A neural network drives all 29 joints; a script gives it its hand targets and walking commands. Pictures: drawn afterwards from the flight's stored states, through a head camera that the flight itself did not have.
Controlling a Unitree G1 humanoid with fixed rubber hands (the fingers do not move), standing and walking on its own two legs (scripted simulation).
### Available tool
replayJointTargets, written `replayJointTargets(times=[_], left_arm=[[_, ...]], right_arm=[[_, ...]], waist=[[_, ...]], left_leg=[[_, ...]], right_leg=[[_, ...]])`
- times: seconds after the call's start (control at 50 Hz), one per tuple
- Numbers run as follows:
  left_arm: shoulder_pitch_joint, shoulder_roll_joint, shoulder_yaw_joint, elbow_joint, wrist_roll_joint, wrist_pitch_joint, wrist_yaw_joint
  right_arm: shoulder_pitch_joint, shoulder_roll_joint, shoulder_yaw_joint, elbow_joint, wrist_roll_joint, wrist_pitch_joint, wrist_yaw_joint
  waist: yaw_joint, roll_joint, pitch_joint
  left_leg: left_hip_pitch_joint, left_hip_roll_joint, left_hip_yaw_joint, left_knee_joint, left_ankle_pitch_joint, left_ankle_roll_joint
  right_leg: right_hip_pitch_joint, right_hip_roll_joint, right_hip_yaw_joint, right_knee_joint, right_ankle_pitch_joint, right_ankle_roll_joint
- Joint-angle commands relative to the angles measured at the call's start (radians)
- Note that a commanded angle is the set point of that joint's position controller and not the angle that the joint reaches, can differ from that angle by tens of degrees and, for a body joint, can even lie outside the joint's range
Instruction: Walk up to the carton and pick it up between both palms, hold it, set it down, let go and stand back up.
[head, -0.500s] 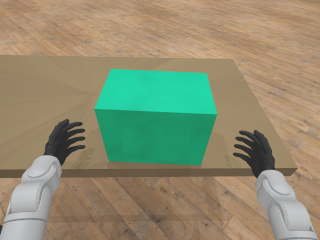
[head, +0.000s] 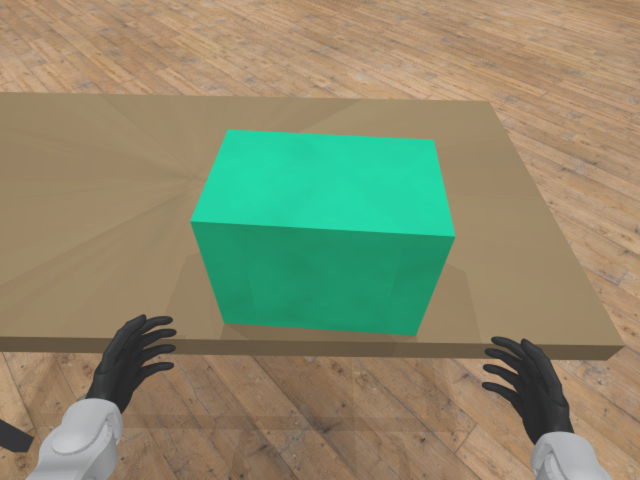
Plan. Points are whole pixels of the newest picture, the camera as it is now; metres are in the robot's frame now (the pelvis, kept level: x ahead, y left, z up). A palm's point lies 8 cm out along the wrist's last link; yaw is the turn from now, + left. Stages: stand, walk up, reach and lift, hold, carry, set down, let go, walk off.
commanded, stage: set down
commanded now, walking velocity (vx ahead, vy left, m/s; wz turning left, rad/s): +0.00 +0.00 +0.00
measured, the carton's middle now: (324, 235) +0.43 +0.05 +0.07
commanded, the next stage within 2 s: let go in 0.90 s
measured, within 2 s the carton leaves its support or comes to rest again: neither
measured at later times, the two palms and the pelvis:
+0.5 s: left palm (135, 450) +0.17 +0.24 -0.03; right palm (536, 474) +0.19 -0.22 -0.03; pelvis +0.01 -0.01 +0.00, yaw +0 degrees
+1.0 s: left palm out of the picture +0.15 +0.22 -0.09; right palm out of the picture +0.15 -0.23 -0.09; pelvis +0.00 -0.01 +0.00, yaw +0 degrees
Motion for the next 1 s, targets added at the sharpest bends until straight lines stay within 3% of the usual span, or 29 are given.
replayJointTargets(times=[0.0,0.2,0.46,0.86,0.98], left_arm=[[-0.045,0.11,0.074,-0.165,0.032,-0.044,-0.001],[0.061,0.084,0.049,-0.116,0.085,-0.109,-0.004],[0.079,0.049,0.008,0.118,0.14,-0.203,-0.013],[-0.039,-0.036,-0.034,0.423,0.255,-0.191,0.023],[-0.103,-0.053,-0.064,0.427,0.258,-0.185,0.046]], right_arm=[[-0.03,-0.101,-0.043,-0.125,-0.012,-0.07,0.004],[0.054,-0.064,-0.015,-0.032,-0.061,-0.166,0.016],[0.028,-0.024,0.012,0.24,-0.156,-0.307,0.019],[-0.138,-0.02,0.007,0.674,-0.259,-0.429,0.055],[-0.192,-0.049,-0.037,0.751,-0.292,-0.468,0.071]], waist=[[0.0,0.035,-0.15],[-0.005,0.047,-0.107],[-0.016,0.018,-0.067],[-0.041,0.025,-0.043],[-0.07,0.02,-0.065]], left_leg=[[0.209,-0.029,-0.016,0.034,0.391,-0.047],[0.23,-0.034,-0.005,0.045,0.424,-0.053],[0.241,-0.033,0.019,0.044,0.339,-0.038],[0.206,-0.028,0.038,0.049,0.207,-0.03],[0.205,-0.01,0.031,0.066,0.146,-0.027]], right_leg=[[-0.065,0.038,0.008,-0.06,0.104,-0.041],[-0.068,0.036,0.001,-0.058,0.161,-0.033],[-0.1,0.027,-0.015,-0.043,0.134,-0.008],[-0.133,0.029,-0.049,-0.005,0.038,-0.016],[-0.163,0.033,-0.064,0.03,0.033,-0.019]])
